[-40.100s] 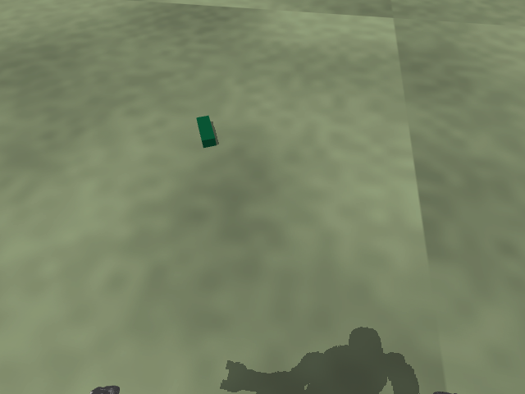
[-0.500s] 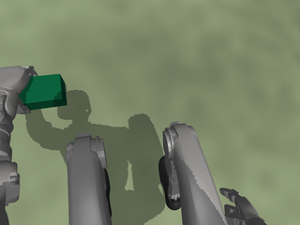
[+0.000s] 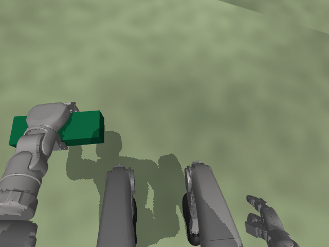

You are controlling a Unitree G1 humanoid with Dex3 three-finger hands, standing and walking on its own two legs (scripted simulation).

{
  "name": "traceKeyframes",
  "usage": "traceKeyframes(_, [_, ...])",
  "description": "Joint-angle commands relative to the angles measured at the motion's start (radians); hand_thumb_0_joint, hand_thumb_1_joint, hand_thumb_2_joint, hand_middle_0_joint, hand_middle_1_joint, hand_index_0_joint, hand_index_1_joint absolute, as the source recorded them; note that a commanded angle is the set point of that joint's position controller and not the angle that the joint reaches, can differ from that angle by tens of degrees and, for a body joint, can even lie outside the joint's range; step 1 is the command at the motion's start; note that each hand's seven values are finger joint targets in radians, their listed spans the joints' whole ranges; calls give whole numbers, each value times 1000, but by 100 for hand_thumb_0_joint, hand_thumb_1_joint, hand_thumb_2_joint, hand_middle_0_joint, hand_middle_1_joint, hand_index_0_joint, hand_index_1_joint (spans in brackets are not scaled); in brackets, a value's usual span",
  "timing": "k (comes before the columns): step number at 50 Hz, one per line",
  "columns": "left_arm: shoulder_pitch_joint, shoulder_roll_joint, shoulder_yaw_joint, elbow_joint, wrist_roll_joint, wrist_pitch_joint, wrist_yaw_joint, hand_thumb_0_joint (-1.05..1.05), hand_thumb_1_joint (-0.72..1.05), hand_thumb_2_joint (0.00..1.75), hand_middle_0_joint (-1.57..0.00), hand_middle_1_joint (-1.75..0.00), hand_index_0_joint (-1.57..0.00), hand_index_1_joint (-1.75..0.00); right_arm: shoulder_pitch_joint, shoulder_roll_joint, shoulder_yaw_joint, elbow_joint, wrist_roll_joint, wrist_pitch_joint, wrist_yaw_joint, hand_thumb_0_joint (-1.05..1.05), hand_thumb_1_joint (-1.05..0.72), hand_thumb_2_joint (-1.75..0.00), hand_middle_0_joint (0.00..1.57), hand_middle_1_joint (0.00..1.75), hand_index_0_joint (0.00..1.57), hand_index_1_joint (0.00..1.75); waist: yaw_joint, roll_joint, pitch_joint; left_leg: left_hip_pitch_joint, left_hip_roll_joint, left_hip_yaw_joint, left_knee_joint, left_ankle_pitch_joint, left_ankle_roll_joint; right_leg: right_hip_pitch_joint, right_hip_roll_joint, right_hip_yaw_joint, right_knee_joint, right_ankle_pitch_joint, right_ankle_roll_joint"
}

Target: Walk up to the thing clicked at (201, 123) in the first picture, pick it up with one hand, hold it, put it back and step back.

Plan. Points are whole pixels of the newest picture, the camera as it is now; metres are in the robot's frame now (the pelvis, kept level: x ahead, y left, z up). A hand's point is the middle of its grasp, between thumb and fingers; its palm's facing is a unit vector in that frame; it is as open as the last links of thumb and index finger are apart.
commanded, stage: lift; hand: left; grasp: from above
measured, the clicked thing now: (60, 130) +0.40 +0.28 -0.10
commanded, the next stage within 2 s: hold in 0.84 s
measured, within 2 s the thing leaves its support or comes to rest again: neither
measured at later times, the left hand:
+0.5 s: hand (35, 121) +0.35 +0.24 +0.08, palm faces -0.46 -0.08 -0.89, open 10.6 cm
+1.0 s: hand (26, 92) +0.37 +0.23 +0.15, palm faces -0.46 -0.09 -0.88, open 10.5 cm
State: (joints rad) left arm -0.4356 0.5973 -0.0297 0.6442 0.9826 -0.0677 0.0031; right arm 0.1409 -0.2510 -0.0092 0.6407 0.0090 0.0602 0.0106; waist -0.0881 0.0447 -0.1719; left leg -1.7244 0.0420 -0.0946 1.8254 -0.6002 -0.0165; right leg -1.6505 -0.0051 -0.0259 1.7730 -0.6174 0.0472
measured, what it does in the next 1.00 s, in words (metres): rises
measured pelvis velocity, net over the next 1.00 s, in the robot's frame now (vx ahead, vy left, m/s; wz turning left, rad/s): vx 0.08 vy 0.00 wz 0.03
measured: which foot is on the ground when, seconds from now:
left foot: down 0.00-1.00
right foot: down 0.00-1.00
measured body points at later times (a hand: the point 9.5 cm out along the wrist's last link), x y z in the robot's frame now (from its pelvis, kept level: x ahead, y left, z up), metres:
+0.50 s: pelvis +0.04 +0.00 +0.16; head +0.11 +0.00 +0.61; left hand +0.37 +0.25 +0.13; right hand +0.15 -0.26 +0.04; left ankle +0.09 +0.13 -0.48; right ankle +0.09 -0.14 -0.48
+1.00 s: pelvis +0.08 +0.00 +0.23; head +0.12 -0.01 +0.67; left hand +0.39 +0.23 +0.20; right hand +0.18 -0.27 +0.10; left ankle +0.09 +0.13 -0.48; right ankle +0.09 -0.14 -0.48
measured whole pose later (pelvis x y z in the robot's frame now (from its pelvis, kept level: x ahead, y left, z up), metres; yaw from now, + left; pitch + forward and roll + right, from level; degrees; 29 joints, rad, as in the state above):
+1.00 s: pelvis +0.08 +0.00 +0.23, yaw +2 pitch +9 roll -1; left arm -0.28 0.38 -0.19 0.79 0.99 0.03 0.11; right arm 0.25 -0.25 -0.04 0.75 0.04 -0.01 -0.04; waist -0.05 0.04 -0.08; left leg -0.60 0.05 0.01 0.80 -0.36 -0.02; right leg -0.57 -0.02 0.02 0.78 -0.37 0.03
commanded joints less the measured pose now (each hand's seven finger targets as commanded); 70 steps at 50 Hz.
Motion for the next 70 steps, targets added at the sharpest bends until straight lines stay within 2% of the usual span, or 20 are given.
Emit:
traceKeyframes(1, [-195,233,99,-248,-28,37,43,0,59,88,-88,-90,-91,-86,81,-179,-70,-82,10,-27,-28,0,-89,-90,20,30,20,30,17,121,-527,594,-20,34,-420,30,36,374,38,-35,-362,84,-63])
traceKeyframes(5, [-182,200,68,-253,-26,46,39,0,57,87,-87,-88,-90,-85,70,-163,-65,-71,16,-47,-47,0,-90,-90,20,30,20,30,0,89,-422,645,-22,48,-506,9,35,460,40,-16,-476,62,-62])
traceKeyframes(9, [-165,179,60,-228,-23,33,43,0,52,83,-81,-90,-85,-86,75,-156,-60,-56,20,-73,-65,0,-90,-90,20,30,20,30,8,75,-364,727,-20,30,-609,17,31,553,41,-8,-552,81,-63])
traceKeyframes(10, [-170,152,39,-201,-23,30,46,0,54,84,-82,-92,-86,-88,74,-149,-56,-50,20,-80,-68,0,-90,-90,20,30,20,30,0,69,-323,729,-20,29,-630,11,30,561,41,-5,-572,81,-61])
traceKeyframes(14, [-172,121,21,-189,-19,17,70,0,53,82,-81,-92,-86,-87,79,-147,-63,-42,23,-105,-72,0,-90,-90,20,30,20,30,9,78,-301,827,-21,36,-719,21,25,642,40,8,-667,83,-62])
traceKeyframes(20, [-167,82,-6,-135,19,22,126,0,56,86,-83,-95,-88,-90,96,-139,-69,-16,26,-123,-69,0,-90,-90,20,30,20,30,24,81,-309,988,-27,55,-815,159,12,781,43,10,-774,191,-62])
traceKeyframes(23, [-191,68,-17,-120,25,40,154,0,57,90,-83,-99,-88,-94,117,-139,-71,-1,26,-124,-70,0,-90,-90,20,30,20,30,18,55,-307,1033,-35,80,-839,249,16,862,47,16,-829,269,-58])
traceKeyframes(27, [-176,61,-22,-55,23,77,182,0,61,89,-88,-95,-92,-91,123,-140,-73,11,26,-121,-68,0,-89,-90,20,30,20,30,28,36,-246,1082,-38,85,-915,281,14,928,46,24,-901,301,-56])
traceKeyframes(35, [-177,6,-66,-25,6,101,158,0,58,91,-88,-92,-91,-89,112,-134,-77,-1,24,-117,-61,0,-90,-90,20,30,20,30,37,9,-219,1196,-45,96,-1017,357,15,1061,40,32,-1006,377,-48])
traceKeyframes(40, [-149,-3,-69,-29,6,103,153,0,55,92,-87,-92,-90,-89,112,-133,-78,-5,27,-112,-60,0,-90,-90,20,30,20,30,40,-7,-211,1251,-49,102,-1068,402,16,1131,36,38,-1062,424,-43])
traceKeyframes(44, [-187,11,-60,-72,9,97,165,0,59,95,-91,-93,-93,-90,107,-135,-80,-2,26,-108,-63,0,-90,-90,20,30,20,30,45,0,-224,1320,-48,104,-1103,452,13,1167,33,35,-1093,467,-43])
traceKeyframes(45, [-172,-2,-66,-40,15,100,166,0,59,95,-89,-94,-92,-91,112,-137,-80,2,25,-107,-62,0,-90,-90,20,30,20,30,30,-1,-202,1318,-47,104,-1109,447,13,1157,34,34,-1099,459,-44])
traceKeyframes(48, [-203,8,-62,-70,18,94,167,0,59,91,-87,-96,-92,-91,111,-141,-85,6,26,-104,-62,0,-90,-89,20,30,20,30,40,14,-217,1364,-47,108,-1133,485,10,1192,33,32,-1115,489,-44])
traceKeyframes(53, [-169,-4,-76,-22,36,94,145,0,58,92,-88,-94,-91,-90,101,-142,-88,9,27,-95,-61,0,-90,-89,20,30,20,30,43,-1,-182,1410,-46,112,-1164,543,10,1216,36,26,-1144,536,-45])
traceKeyframes(58, [-182,-28,-91,-42,19,93,121,0,59,96,-89,-94,-93,-91,92,-144,-92,-6,30,-86,-53,0,-89,-89,20,30,20,30,48,-10,-165,1435,-49,118,-1193,565,10,1250,36,29,-1172,558,-43])
traceKeyframes(65, [-154,0,-74,-78,27,85,89,0,59,94,-91,-90,-93,-87,69,-146,-90,-35,33,-72,-51,0,-89,-90,20,30,20,30,63,-2,-149,1458,-50,119,-1230,570,7,1290,37,28,-1196,549,-48])
traceKeyframes(66, [-137,-22,-87,-66,30,87,84,0,61,94,-91,-91,-94,-88,66,-142,-89,-40,33,-70,-49,0,-89,-90,20,30,20,30,61,-14,-136,1453,-52,124,-1228,578,11,1287,36,31,-1196,565,-47])
traceKeyframes(68, [-183,13,-64,-127,29,83,84,0,61,95,-91,-92,-94,-89,70,-147,-93,-44,34,-65,-50,0,-89,-89,20,30,20,30,71,-7,-184,1481,-51,121,-1230,609,10,1316,37,31,-1198,591,-46])
traceKeyframes(69, [-159,-1,-74,-94,36,87,84,0,61,95,-91,-92,-94,-88,71,-144,-91,-41,33,-63,-50,0,-89,-90,20,30,20,30,61,-16,-162,1474,-50,122,-1231,611,12,1310,37,31,-1200,594,-45])
traceKeyframes(70, [-173,-5,-75,-126,30,85,84,0,60,96,-91,-91,-94,-88,68,-145,-91,-48,34,-62,-49,0,-89,-90,20,30,20,30,70,-13,-157,1477,-50,120,-1239,606,11,1318,36,31,-1206,586,-46])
